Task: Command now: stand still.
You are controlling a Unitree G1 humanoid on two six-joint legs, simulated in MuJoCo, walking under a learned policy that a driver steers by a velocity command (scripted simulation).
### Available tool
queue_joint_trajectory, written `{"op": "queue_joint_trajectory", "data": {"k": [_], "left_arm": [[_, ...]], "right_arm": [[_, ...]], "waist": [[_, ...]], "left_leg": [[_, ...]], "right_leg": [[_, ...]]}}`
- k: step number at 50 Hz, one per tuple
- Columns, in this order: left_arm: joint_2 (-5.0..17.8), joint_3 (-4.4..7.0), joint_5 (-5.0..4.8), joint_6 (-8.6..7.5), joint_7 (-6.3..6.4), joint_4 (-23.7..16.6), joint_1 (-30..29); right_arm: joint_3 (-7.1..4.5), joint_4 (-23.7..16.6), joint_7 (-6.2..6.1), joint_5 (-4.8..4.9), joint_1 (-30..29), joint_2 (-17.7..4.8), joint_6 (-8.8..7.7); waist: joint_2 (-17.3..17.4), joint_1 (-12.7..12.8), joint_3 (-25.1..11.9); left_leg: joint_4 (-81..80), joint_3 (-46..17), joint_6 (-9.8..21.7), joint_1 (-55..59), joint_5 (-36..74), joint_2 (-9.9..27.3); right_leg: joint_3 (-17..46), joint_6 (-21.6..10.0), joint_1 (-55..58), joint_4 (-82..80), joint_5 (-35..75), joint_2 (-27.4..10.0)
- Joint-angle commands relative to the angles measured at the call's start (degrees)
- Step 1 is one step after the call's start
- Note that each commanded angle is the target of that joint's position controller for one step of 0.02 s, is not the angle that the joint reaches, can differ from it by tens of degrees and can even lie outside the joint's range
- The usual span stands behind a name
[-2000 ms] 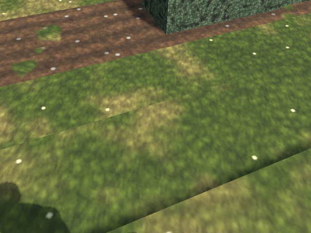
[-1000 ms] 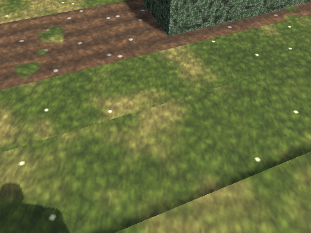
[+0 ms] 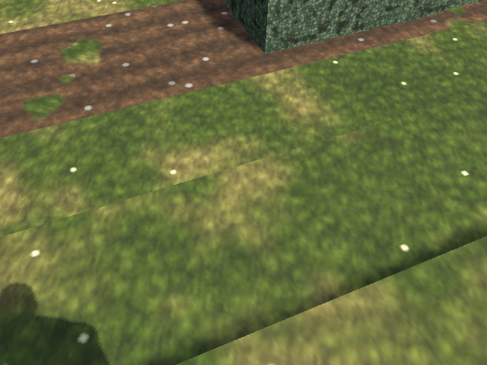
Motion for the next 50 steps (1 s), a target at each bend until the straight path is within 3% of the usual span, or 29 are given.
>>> {"op": "queue_joint_trajectory", "data": {"k": [1, 13, 15, 17, 19, 21, 23, 25, 27, 28, 29, 30, 31, 32, 33, 34, 36, 40, 43, 46, 48, 49, 50], "left_arm": [[3.1, 0.38, 0.00, -0.11, 0.08, -0.1, 4.8], [3.0, 0.35, 0.00, -0.16, 0.02, -0.3, 5.2], [2.7, 0.33, 0.38, -0.07, -0.03, -0.4, 5.2], [2.6, 0.53, 1.18, 0.06, -0.21, -1.7, 4.3], [2.5, 0.53, 2.02, -0.18, -0.79, -4.7, 0.2], [2.3, 0.58, 1.91, -1.14, -1.56, -7.7, -4.0], [2.2, 0.67, 1.32, -2.21, -2.12, -9.0, -4.4], [2.1, 0.93, 0.92, -2.95, -2.51, -8.4, -0.8], [1.1, 1.25, 0.47, -3.13, -2.57, -5.6, 7.8], [2.0, 1.79, 0.32, -3.20, -2.36, -4.1, 12.5], [4.9, 2.56, 0.88, -3.66, -1.84, -3.2, 18.2], [10.7, 3.72, 1.05, -3.88, -1.62, -3.2, 23.9], [11.0, 3.93, 0.89, -2.69, -1.49, -2.3, 23.0], [9.4, 3.35, 0.67, -2.49, -1.66, -4.5, 17.3], [8.4, 2.91, 0.41, -3.03, -2.05, -6.1, 13.3], [7.3, 2.42, 0.21, -3.59, -2.14, -7.0, 10.8], [4.9, 1.45, 0.18, -4.56, -1.94, -6.4, 12.0], [4.9, 0.62, -0.08, -5.10, -1.82, -4.0, 19.4], [4.8, -0.08, -0.06, -5.36, -1.36, -4.3, 19.8], [6.8, -0.07, -0.12, -5.71, -1.16, -5.0, 18.3], [8.7, 0.40, -0.06, -6.04, -1.26, -4.8, 17.3], [9.4, 0.64, 0.02, -6.27, -1.29, -4.6, 16.9], [9.9, 0.91, 0.21, -6.21, -1.26, -4.3, 15.9]], "right_arm": [[-0.63, -0.4, -0.11, 0.01, 4.9, -4.3, -0.21], [-0.60, -0.5, -0.08, 0.04, 5.1, -4.2, -0.31], [-0.80, -0.6, -0.04, -0.02, 5.3, -4.8, -0.12], [-2.08, -0.5, 0.03, 0.12, 7.2, -7.8, 0.56], [-2.95, 0.2, 0.24, -0.07, 12.3, -8.9, 1.05], [-3.09, 0.3, 0.35, -1.03, 13.6, -8.6, 0.70], [-3.16, -0.7, 0.35, -1.13, 10.9, -9.0, 0.11], [-3.20, -1.8, 0.50, -0.45, 6.8, -9.2, -0.47], [-3.09, -2.8, 0.65, 0.69, 3.0, -8.7, -0.79], [-2.91, -3.4, 0.68, 0.53, 2.4, -8.1, -1.15], [-2.22, -4.7, 1.03, 0.22, 0.6, -5.9, -1.91], [-1.05, -6.7, 1.75, 0.31, 0.6, -1.3, -2.57], [-2.28, -7.1, 2.40, -1.77, -0.5, -6.3, -2.29], [-2.18, -7.3, 3.04, -2.04, -1.1, -6.1, -2.29], [-1.74, -7.0, 3.52, -1.69, -0.9, -4.7, -2.53], [-1.70, -6.4, 3.90, -1.38, 0.0, -4.4, -2.68], [-1.85, -5.9, 4.27, -1.34, 0.4, -4.9, -2.04], [-1.50, -9.0, 4.34, -1.04, -8.1, -4.6, -0.77], [-0.47, -12.9, 4.27, -0.72, -18.0, -3.6, -1.04], [0.14, -15.1, 4.63, 0.22, -24.5, -4.1, -1.44], [0.01, -15.7, 4.23, 0.34, -23.5, -5.5, -1.36], [-0.44, -15.0, 3.70, 0.32, -20.0, -6.8, -1.29], [-0.91, -12.7, 3.30, 0.26, -12.9, -7.8, -1.52]], "waist": [[0.8, 0.0, 3.4], [0.7, 0.0, 3.5], [2.0, -0.3, 3.1], [6.1, -1.5, 4.6], [7.7, -4.3, 8.5], [7.8, -5.1, 11.4], [6.1, -3.3, 9.8], [5.8, -0.5, 7.0], [4.9, 4.3, 5.2], [3.1, 6.1, 4.2], [-3.5, 8.5, 4.2], [-14.4, 9.4, 0.9], [-8.5, 7.7, 5.8], [-3.1, 4.3, 9.4], [-1.3, 2.5, 9.6], [-0.8, 0.8, 8.5], [-1.9, -0.3, 6.5], [-3.2, 1.1, 5.8], [-3.8, 2.4, 7.0], [-4.6, 2.9, 7.5], [-6.0, 2.0, 5.6], [-6.3, 0.4, 3.3], [-7.0, -2.5, -0.4]], "left_leg": [[-5.0, -8.2, -1.2, 0.5, 9.4, 8.8], [-4.9, -8.1, -1.2, 0.5, 9.5, 8.9], [-7.0, -9.1, -0.6, 0.1, -3.1, 8.3], [-9.0, -13.6, 2.5, -0.1, -21.7, 9.9], [-13.1, -22.7, 7.4, -0.9, -37.1, 16.1], [-16.2, -28.8, 11.1, -3.8, -36.5, 20.5], [-16.1, -26.9, 11.3, -4.3, -28.8, 20.4], [-14.0, -20.9, 9.7, -8.8, -21.1, 17.9], [-9.0, -14.8, 7.4, -18.3, -20.7, 14.1], [-4.4, -12.3, 6.2, -23.7, -21.8, 11.9], [7.3, -6.9, 4.1, -30.3, -20.1, 8.1], [27.2, 2.5, 1.6, -36.6, -18.6, 1.7], [36.4, 0.4, 1.9, -40.0, -18.1, 3.1], [41.6, -1.4, 2.0, -41.0, -12.4, 5.8], [42.5, -2.3, 1.5, -39.3, -7.0, 7.3], [41.5, -2.4, 0.7, -36.4, -2.7, 8.5], [40.6, -1.0, -0.7, -33.8, 2.3, 8.8], [38.0, 2.2, -1.6, -37.6, 5.4, 8.1], [26.7, 4.5, -1.6, -35.4, 9.5, 6.5], [14.7, 6.1, -0.8, -27.2, 12.0, 4.0], [11.8, 7.0, 0.7, -19.7, 10.3, 1.9], [11.7, 6.9, 1.8, -14.9, 8.5, 0.4], [12.6, 5.9, 3.0, -8.0, 7.9, -0.8]], "right_leg": [[1.5, -2.8, -4.9, -2.7, 9.2, -3.5], [1.4, -2.7, -4.9, -2.7, 9.2, -3.6], [0.0, -3.0, -5.4, -1.6, 3.0, -1.9], [-4.4, -3.9, -11.1, 6.0, -8.3, 2.0], [-8.0, -5.1, -20.1, 14.2, -13.5, 3.0], [-6.3, -5.9, -24.6, 21.1, -13.2, 0.3], [-5.7, -6.5, -23.9, 21.1, -11.2, -0.3], [-6.9, -7.3, -14.3, 15.0, -6.9, 1.2], [-10.0, -7.5, 2.2, 6.1, 0.9, 4.1], [-9.5, -7.0, 10.4, 3.7, -0.1, 4.5], [1.3, -7.7, 16.6, -2.9, -8.1, -3.2], [26.5, -12.0, 19.7, -14.1, -27.2, -18.5], [34.1, -15.1, 11.4, -16.9, -35.6, -21.4], [30.5, -14.8, 6.8, -16.6, -34.1, -19.5], [24.6, -13.9, 3.5, -16.9, -26.0, -16.7], [18.8, -12.6, 1.9, -17.3, -17.1, -13.9], [10.5, -11.3, 1.4, -16.2, -2.0, -10.1], [3.5, -11.2, 4.5, -13.4, 24.4, -8.6], [0.8, -11.0, 2.9, -13.4, 31.6, -7.3], [-1.1, -10.5, 1.4, -14.2, 36.3, -6.9], [-2.7, -10.4, 2.3, -11.7, 44.7, -7.2], [-3.1, -10.2, 3.7, -7.7, 52.3, -7.6], [-3.8, -10.0, 4.9, -1.1, 59.1, -7.9]]}}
